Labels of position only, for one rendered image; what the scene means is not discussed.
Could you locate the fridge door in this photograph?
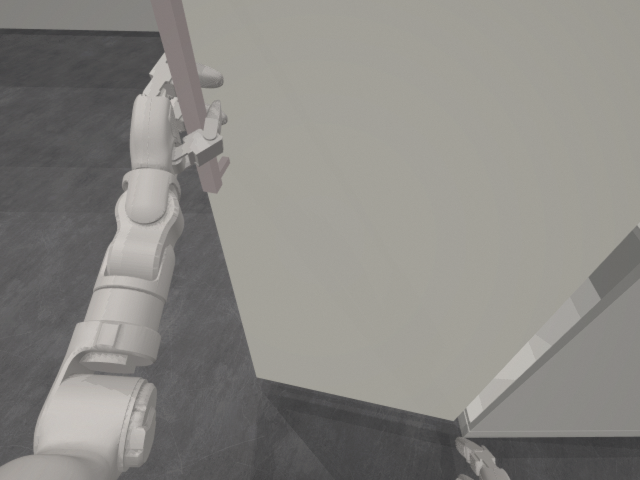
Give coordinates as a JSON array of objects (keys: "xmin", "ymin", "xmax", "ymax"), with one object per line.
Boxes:
[{"xmin": 182, "ymin": 0, "xmax": 640, "ymax": 421}]

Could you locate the robot left hand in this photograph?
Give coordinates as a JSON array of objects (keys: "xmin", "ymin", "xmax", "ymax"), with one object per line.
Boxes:
[{"xmin": 130, "ymin": 52, "xmax": 228, "ymax": 178}]

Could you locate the robot left upper arm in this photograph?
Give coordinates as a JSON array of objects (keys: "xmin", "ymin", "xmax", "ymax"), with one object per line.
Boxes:
[{"xmin": 0, "ymin": 373, "xmax": 157, "ymax": 480}]

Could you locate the robot right hand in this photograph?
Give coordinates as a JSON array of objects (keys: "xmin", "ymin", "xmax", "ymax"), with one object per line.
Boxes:
[{"xmin": 455, "ymin": 437, "xmax": 510, "ymax": 480}]

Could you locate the handle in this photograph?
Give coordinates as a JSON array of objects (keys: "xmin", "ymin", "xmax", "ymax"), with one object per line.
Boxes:
[{"xmin": 150, "ymin": 0, "xmax": 230, "ymax": 194}]

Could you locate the left robot forearm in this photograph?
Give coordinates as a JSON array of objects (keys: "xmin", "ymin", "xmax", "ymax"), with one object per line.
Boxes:
[{"xmin": 33, "ymin": 168, "xmax": 184, "ymax": 454}]

